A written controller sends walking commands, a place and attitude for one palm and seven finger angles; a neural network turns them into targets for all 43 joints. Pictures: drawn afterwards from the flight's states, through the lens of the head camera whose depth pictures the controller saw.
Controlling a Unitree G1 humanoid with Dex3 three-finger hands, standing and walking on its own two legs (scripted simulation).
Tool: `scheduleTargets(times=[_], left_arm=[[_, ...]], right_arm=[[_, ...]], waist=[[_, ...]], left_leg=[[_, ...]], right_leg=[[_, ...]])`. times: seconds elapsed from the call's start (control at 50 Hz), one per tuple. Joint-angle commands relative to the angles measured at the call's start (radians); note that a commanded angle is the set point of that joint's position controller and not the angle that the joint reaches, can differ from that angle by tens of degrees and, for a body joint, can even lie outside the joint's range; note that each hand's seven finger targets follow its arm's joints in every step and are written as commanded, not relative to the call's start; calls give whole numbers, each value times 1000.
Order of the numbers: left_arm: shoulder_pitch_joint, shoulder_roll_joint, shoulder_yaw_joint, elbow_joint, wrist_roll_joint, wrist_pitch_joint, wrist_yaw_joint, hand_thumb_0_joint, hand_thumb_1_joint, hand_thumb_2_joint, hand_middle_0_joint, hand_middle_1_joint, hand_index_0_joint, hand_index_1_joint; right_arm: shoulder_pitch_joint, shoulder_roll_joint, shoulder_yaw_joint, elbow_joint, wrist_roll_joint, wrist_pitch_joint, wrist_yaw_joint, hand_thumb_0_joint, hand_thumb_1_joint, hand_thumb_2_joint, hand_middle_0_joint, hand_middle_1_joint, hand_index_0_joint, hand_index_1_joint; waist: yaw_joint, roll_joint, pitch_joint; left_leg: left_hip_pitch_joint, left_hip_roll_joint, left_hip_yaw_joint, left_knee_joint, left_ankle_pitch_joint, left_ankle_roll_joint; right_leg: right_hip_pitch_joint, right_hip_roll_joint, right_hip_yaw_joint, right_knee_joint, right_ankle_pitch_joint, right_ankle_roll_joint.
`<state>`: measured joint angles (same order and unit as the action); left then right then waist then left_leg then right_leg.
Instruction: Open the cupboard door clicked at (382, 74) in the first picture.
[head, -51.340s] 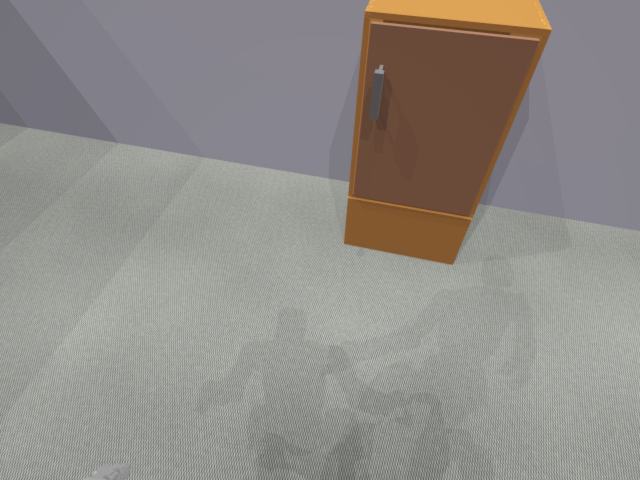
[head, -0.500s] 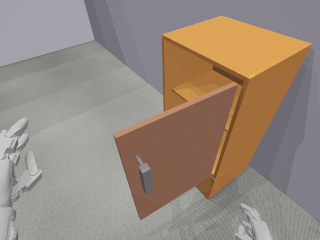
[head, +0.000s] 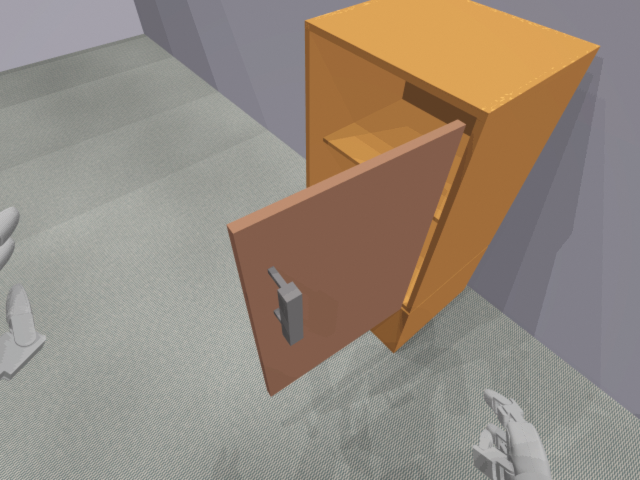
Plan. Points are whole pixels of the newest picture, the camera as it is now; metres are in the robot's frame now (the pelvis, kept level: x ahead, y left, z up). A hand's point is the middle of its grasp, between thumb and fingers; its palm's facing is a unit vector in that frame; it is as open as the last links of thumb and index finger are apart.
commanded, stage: step back with the hand held close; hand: left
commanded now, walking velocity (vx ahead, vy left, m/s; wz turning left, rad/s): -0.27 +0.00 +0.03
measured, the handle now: (283, 305) +0.37 +0.09 -0.05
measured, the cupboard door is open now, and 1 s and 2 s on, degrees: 85 85 85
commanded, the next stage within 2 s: stop stepping back and stand still in 0.78 s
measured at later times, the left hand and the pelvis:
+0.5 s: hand out of the picture +0.10 +0.28 +0.17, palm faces +0.51 -0.69 -0.52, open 7.4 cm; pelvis -0.08 -0.01 -0.02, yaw +5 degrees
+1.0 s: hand out of the picture -0.02 +0.31 +0.16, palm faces +0.49 -0.76 -0.43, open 7.4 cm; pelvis -0.19 +0.02 -0.01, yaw +4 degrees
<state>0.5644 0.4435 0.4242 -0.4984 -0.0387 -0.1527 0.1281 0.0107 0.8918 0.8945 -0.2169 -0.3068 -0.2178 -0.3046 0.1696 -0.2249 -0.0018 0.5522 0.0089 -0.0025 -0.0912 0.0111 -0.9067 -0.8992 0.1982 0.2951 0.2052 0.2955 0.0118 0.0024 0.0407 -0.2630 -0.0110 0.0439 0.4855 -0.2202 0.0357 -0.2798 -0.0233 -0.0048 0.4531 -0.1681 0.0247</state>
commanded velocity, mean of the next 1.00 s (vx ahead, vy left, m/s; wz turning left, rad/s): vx -0.28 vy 0.00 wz -0.04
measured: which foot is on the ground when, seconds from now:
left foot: down 0.00-1.00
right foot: down 0.00-0.32, up 0.34-0.46, down 0.48-0.74, up 0.76-1.00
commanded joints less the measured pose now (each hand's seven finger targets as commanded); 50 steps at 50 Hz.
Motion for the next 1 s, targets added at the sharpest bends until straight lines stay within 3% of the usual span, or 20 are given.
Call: scheduleTargets(times=[0.0, 0.08, 0.2, 0.3, 0.36, 0.4, 0.44, 0.48, 0.5, 0.54, 0.62, 0.66, 0.72, 0.74, 0.8, 0.84, 0.9, 0.94, 0.96, 0.98], left_arm=[[-21, 136, 115, -171, 6, -65, 32, 0, 900, 900, -200, -300, -200, -300], [-59, 133, 106, -172, 21, -77, 38, 0, 900, 900, -200, -300, -200, -300], [-107, 155, 107, -231, 25, -106, 61, 0, 900, 900, -200, -300, -200, -300], [-89, 167, 148, -274, 34, -123, 68, 0, 900, 900, -200, -300, -200, -300], [-37, 161, 164, -237, 39, -132, 54, 0, 900, 900, -200, -300, -200, -300], [-59, 161, 177, -205, 52, -139, 42, 0, 900, 900, -200, -300, -200, -300], [-46, 167, 168, -182, 35, -140, 34, 0, 900, 900, -200, -300, -200, -300], [-41, 165, 121, -193, 3, -146, 36, 0, 900, 900, -200, -300, -200, -300], [-51, 169, 114, -192, 1, -151, 41, 0, 900, 900, -200, -300, -200, -300], [-54, 199, 128, -216, -4, -135, 43, 0, 900, 900, -200, -300, -200, -300], [-87, 237, 148, -239, -2, -132, 45, 0, 900, 900, -200, -300, -200, -300], [-100, 235, 149, -250, 0, -135, 45, 0, 900, 900, -200, -300, -200, -300], [-107, 207, 175, -256, 8, -141, 33, 0, 900, 900, -200, -300, -200, -300], [-105, 227, 182, -244, 13, -145, 31, 0, 900, 900, -200, -300, -200, -300], [-75, 197, 157, -239, -4, -133, 21, 0, 900, 900, -200, -300, -200, -300], [-22, 171, 128, -233, -22, -111, 27, 0, 900, 900, -200, -300, -200, -300], [-45, 168, 105, -294, -41, -103, 26, 0, 900, 900, -200, -300, -200, -300], [-66, 217, 145, -330, -39, -109, 32, 0, 900, 900, -200, -300, -200, -300], [-89, 208, 126, -343, -34, -118, 34, 0, 900, 900, -200, -300, -200, -300], [-123, 251, 145, -368, -24, -126, 39, 0, 900, 900, -200, -300, -200, -300]], right_arm=[[-92, -143, -49, -158, -1, -65, -10, 0, -900, -900, 200, 300, 200, 300], [-80, -145, -48, -153, -2, -80, -9, 0, -900, -900, 200, 300, 200, 300], [-57, -141, -41, -134, -11, -109, -11, 0, -900, -900, 200, 300, 200, 300], [-76, -150, -41, -139, -9, -131, -17, 0, -900, -900, 200, 300, 200, 300], [-83, -143, -51, -140, -13, -148, -11, 0, -900, -900, 200, 300, 200, 300], [-90, -154, -57, -134, -22, -150, -5, 0, -900, -900, 200, 300, 200, 300], [-74, -145, -62, -110, -24, -157, 3, 0, -900, -900, 200, 300, 200, 300], [-65, -113, -48, -86, -13, -159, 19, 0, -900, -900, 200, 300, 200, 300], [-54, -110, -45, -68, -16, -153, 22, 0, -900, -900, 200, 300, 200, 300], [-67, -114, -63, -60, -5, -148, 14, 0, -900, -900, 200, 300, 200, 300], [-110, -108, -55, -73, 2, -131, 2, 0, -900, -900, 200, 300, 200, 300], [-120, -111, -46, -75, -7, -126, -6, 0, -900, -900, 200, 300, 200, 300], [-134, -150, -58, -101, -21, -150, -10, 0, -900, -900, 200, 300, 200, 300], [-153, -139, -58, -97, -27, -157, -9, 0, -900, -900, 200, 300, 200, 300], [-119, -125, -77, -75, -21, -172, 20, 0, -900, -900, 200, 300, 200, 300], [-126, -116, -76, -74, -8, -178, 30, 0, -900, -900, 200, 300, 200, 300], [-91, -99, -49, -66, -12, -183, 37, 0, -900, -900, 200, 300, 200, 300], [-68, -94, -51, -57, -22, -180, 37, 0, -900, -900, 200, 300, 200, 300], [-44, -84, -42, -45, -17, -177, 39, 0, -900, -900, 200, 300, 200, 300], [-58, -90, -37, -33, -16, -172, 35, 0, -900, -900, 200, 300, 200, 300]], waist=[[1, 92, -125], [-12, 26, -63], [-24, 8, -71], [-5, 220, -136], [5, 219, -142], [5, 192, -54], [-10, 38, -45], [-29, -56, -107], [-35, -36, -175], [-31, -117, -265], [-25, -78, -98], [-25, 42, -48], [-6, 331, -129], [5, 323, -156], [21, 190, -223], [28, 198, -263], [11, 233, -252], [4, 213, -237], [-10, 79, -230], [-9, -107, -167]], left_leg=[[-265, 124, -119, -171, -72, 35], [-348, 92, -114, -125, -320, 43], [-195, 63, -124, -44, -317, 19], [-453, 190, -263, -281, -443, 72], [-520, 235, -279, -280, -458, 106], [-660, 239, -283, -261, -540, 125], [-457, 148, -200, -107, -367, 69], [-63, 42, -72, 89, -51, -21], [54, 30, -40, 116, 104, -37], [131, 17, -26, 162, 159, -39], [114, -5, -42, 150, -79, -47], [82, 47, -125, 5, -119, -33], [-375, 317, -445, -458, -528, 90], [-439, 362, -470, -495, -553, 108], [-250, 305, -268, -399, -367, 63], [-114, 261, -152, -348, -261, 32], [-17, 228, -85, -374, -263, -38], [95, 151, -7, -252, -199, -115], [185, 74, 64, 3, -99, -136], [236, 34, 12, 326, -39, -121]], right_leg=[[270, 12, 31, 89, 153, -13], [199, -20, 97, 9, -26, -24], [-30, -47, 103, -112, -308, -44], [296, 76, 11, 228, -33, -4], [364, 102, 32, 326, -3, -4], [391, 114, 70, 331, -83, -10], [198, 45, 173, 101, -12, -49], [-110, -91, 283, -102, 106, -106], [-118, -112, 257, -92, 271, -105], [-96, -103, 223, -88, 330, -84], [-297, -95, 218, -216, -191, -96], [-316, -10, 148, -140, -266, -63], [192, 194, 29, 431, -243, -7], [247, 189, 51, 599, -293, -18], [145, 176, 19, 660, -348, -37], [94, 154, -24, 557, -367, -47], [77, 155, -86, 280, -452, -64], [19, 128, -78, -75, -462, -98], [-111, 5, 71, -213, -458, -165], [-368, -176, 332, -339, -501, -226]])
